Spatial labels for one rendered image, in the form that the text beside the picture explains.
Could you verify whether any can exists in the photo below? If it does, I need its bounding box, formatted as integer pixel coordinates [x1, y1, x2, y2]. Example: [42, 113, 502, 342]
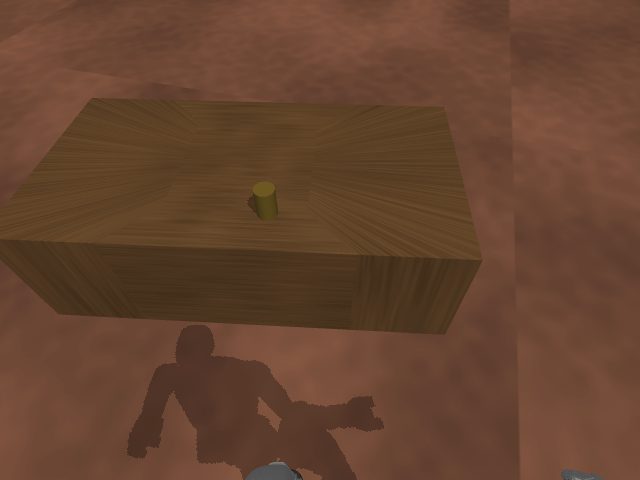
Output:
[253, 182, 278, 220]

